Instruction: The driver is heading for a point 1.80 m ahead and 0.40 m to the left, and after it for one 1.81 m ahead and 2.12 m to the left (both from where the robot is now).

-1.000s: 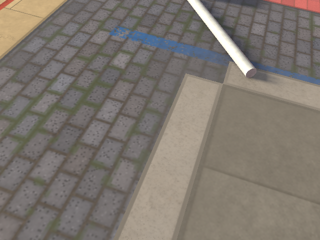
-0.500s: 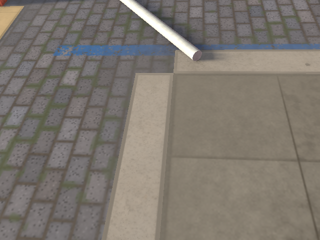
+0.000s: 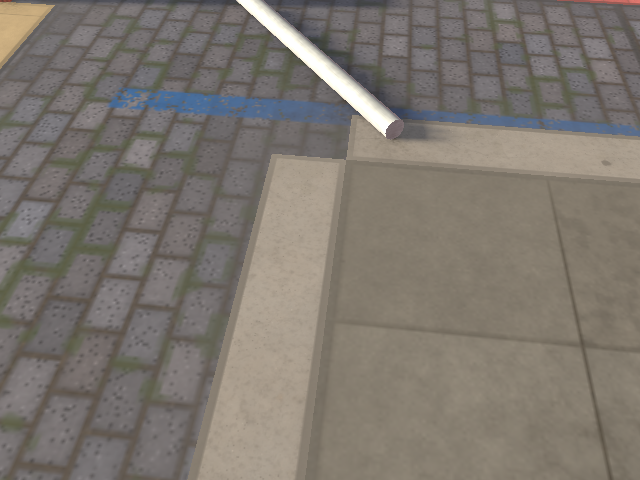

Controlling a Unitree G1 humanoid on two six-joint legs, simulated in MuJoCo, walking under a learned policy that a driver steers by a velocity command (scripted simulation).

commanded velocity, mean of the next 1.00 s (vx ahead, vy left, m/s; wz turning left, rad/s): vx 0.10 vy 0.00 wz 0.00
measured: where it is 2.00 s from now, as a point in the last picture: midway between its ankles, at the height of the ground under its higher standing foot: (362, 452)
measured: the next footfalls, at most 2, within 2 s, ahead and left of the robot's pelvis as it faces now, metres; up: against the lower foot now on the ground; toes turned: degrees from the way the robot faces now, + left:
right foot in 0.94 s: +0.12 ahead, -0.13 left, +0.00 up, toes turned -3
left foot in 1.42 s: +0.48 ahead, +0.03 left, +0.00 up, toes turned +4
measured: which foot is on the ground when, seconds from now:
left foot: down 0.00-0.98, up 1.00-1.00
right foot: down 0.00-0.68, up 0.70-0.92, down 0.94-1.00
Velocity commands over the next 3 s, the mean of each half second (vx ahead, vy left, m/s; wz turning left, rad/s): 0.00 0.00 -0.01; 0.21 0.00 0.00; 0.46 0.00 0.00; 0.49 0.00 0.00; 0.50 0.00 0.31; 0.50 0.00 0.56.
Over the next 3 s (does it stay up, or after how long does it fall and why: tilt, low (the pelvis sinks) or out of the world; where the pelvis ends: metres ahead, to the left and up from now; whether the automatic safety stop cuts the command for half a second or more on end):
stays up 1.10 0.02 0.00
